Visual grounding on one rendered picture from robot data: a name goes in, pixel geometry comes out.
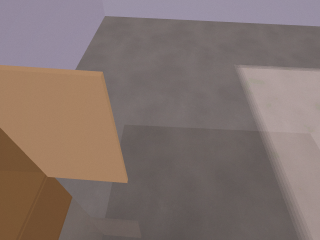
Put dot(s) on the cupboard door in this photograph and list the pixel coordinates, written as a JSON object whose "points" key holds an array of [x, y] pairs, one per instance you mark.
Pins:
{"points": [[63, 121]]}

